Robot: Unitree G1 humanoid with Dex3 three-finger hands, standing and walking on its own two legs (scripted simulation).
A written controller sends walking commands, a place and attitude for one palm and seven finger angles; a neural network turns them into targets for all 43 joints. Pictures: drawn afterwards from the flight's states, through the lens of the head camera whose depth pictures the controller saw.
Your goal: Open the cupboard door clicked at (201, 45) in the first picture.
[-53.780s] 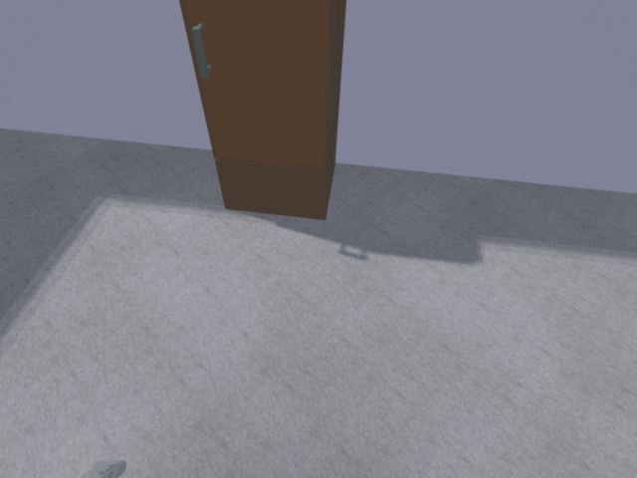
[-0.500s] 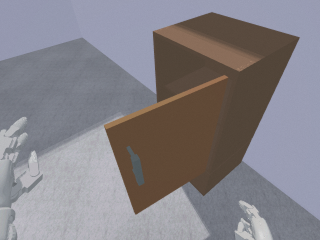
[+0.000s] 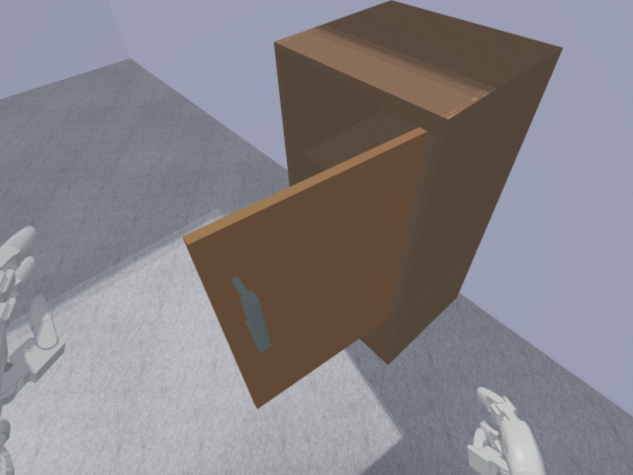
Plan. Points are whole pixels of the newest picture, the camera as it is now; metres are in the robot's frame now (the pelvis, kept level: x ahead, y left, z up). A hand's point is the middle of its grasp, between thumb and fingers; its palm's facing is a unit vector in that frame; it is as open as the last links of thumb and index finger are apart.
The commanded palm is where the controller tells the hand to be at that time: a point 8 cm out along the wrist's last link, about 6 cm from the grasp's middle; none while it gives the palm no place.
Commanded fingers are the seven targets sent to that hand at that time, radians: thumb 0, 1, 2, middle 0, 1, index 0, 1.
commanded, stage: step back with the hand held close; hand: left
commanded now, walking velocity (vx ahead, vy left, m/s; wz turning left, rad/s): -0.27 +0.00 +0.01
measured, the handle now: (250, 315) +0.35 +0.14 -0.04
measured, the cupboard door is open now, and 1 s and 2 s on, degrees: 83 83 83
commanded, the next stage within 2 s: stop stepping back and stand still in 1.44 s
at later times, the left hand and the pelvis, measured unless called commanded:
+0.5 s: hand out of the picture +0.13 +0.29 +0.15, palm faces +0.42 -0.75 -0.51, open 7.4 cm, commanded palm +0.07 +0.32 +0.17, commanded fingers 0.00 0.90 0.90 -0.20 -0.30 -0.20 -0.30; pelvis -0.07 +0.02 -0.01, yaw +0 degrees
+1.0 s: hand out of the picture +0.11 +0.28 +0.15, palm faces +0.43 -0.76 -0.50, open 7.4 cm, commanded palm +0.03 +0.32 +0.17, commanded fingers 0.00 0.90 0.90 -0.20 -0.30 -0.20 -0.30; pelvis -0.10 +0.02 -0.03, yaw +2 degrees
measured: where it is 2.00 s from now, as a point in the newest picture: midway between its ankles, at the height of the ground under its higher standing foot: outside the picture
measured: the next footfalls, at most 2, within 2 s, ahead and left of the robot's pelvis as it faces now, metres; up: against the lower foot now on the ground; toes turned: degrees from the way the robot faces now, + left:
right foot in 1.48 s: -0.25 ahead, -0.12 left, +0.00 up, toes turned -3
left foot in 1.64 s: -0.07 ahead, +0.08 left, +0.00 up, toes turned -4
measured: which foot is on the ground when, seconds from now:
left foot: down 0.00-1.00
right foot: down 0.00-1.00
